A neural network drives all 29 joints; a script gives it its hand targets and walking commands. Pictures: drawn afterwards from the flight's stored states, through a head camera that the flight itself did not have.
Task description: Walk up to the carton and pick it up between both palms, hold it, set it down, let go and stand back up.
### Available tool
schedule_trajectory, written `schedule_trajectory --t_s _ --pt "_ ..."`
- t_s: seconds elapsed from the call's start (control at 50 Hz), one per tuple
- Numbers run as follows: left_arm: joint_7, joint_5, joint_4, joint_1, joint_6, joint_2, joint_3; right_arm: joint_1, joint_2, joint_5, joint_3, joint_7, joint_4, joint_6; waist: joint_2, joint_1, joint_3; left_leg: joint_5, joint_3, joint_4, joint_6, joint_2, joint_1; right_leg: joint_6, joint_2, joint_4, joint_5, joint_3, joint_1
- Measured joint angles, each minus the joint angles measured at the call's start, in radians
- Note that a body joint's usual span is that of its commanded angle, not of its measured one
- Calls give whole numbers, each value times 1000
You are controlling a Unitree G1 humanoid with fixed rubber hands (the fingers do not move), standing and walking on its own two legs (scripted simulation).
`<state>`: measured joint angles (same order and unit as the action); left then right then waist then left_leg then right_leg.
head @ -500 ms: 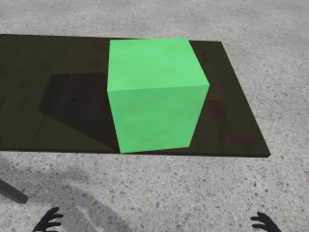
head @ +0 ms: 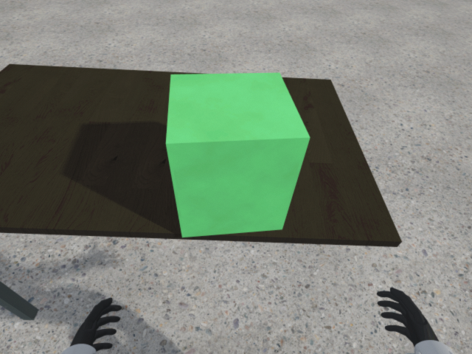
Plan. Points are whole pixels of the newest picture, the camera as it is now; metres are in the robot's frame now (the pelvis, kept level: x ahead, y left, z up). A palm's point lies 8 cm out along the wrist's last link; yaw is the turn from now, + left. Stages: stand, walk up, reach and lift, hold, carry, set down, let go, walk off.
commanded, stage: reach and lift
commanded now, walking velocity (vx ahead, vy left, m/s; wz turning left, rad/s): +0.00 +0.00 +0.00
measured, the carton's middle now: (229, 156) +0.45 +0.02 +0.09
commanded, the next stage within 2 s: none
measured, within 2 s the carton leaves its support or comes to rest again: neither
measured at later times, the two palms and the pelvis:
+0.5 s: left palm (103, 311) +0.19 +0.22 +0.01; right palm (425, 322) +0.17 -0.27 +0.03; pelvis -0.02 +0.00 +0.00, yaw +0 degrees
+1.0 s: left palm (104, 274) +0.21 +0.20 +0.08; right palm (410, 268) +0.23 -0.25 +0.08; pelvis +0.01 +0.00 +0.01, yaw +0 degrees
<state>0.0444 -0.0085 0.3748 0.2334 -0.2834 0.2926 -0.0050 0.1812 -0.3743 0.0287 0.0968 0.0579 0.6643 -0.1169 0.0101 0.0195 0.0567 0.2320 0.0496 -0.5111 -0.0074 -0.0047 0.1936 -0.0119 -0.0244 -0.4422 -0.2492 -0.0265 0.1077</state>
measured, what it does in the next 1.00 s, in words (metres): stands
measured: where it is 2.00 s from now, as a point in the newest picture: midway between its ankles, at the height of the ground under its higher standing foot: outside the picture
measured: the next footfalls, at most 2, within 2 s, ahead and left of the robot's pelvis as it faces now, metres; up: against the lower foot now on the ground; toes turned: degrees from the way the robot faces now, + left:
none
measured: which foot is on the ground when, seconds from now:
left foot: down 0.00-1.00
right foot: down 0.00-1.00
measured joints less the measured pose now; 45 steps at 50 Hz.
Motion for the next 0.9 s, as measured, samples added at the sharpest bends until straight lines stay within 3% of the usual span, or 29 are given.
schedule_trajectory --t_s 0.1,0.24,0.4,0.54,0.72,0.9 --pt "45 56 -107 57 39 0 0 8 2 17 0 37 -57 4 0 0 -11 -8 0 1 1 0 0 4 0 31 26 0 -14" --pt "83 81 -173 38 16 -10 0 8 3 45 0 95 -113 84 0 -18 -41 -19 -1 7 1 0 0 4 0 43 42 0 -16" --pt "83 102 -226 22 -28 -68 0 37 3 87 0 97 -279 164 0 -46 -63 -37 -1 32 2 -1 -3 4 0 46 50 0 -9" --pt "94 101 -359 14 -68 -96 0 63 3 155 0 97 -455 227 0 -44 -68 -37 -1 33 2 -1 -3 4 0 42 42 0 -7" --pt "131 103 -501 24 -129 -99 0 64 3 200 0 96 -577 284 0 -34 -68 -37 -1 62 2 -1 -3 4 0 79 48 0 -10" --pt "140 114 -668 92 -96 -130 0 88 3 255 0 66 -704 275 0 -23 -68 -37 -1 90 2 -2 -3 4 0 107 45 0 -10"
